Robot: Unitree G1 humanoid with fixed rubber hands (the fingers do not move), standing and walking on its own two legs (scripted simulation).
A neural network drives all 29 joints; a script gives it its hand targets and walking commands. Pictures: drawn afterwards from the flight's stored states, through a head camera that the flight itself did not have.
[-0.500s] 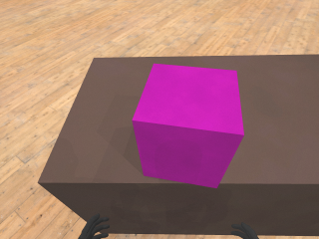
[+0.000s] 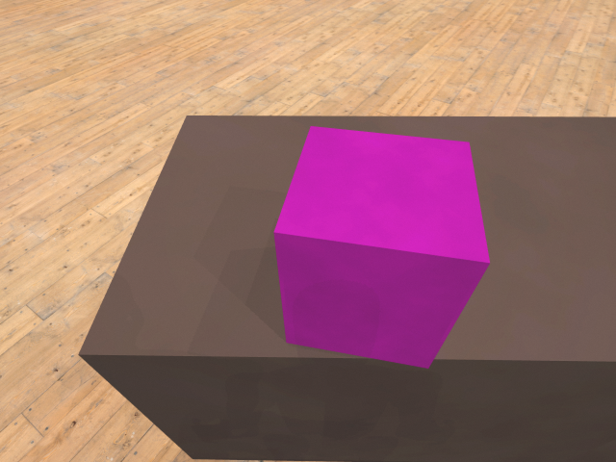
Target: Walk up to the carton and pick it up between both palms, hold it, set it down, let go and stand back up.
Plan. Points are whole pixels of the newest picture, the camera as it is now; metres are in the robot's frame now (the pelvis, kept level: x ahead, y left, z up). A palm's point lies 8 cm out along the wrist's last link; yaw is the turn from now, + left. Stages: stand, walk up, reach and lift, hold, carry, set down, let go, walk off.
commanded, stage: stand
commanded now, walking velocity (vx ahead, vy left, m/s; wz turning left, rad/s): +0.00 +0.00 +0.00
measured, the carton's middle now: (370, 250) +0.40 -0.05 +0.07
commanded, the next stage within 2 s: none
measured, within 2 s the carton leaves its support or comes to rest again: neither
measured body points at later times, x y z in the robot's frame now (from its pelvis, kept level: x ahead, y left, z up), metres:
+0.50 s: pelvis -0.01 -0.01 +0.00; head -0.01 +0.00 +0.45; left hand +0.05 +0.28 -0.13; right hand +0.08 -0.27 -0.12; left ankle +0.00 +0.11 -0.74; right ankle -0.02 -0.13 -0.74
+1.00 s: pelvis -0.03 -0.01 +0.00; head -0.05 +0.00 +0.45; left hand +0.02 +0.28 -0.13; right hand +0.05 -0.27 -0.12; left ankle +0.00 +0.11 -0.74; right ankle -0.02 -0.13 -0.74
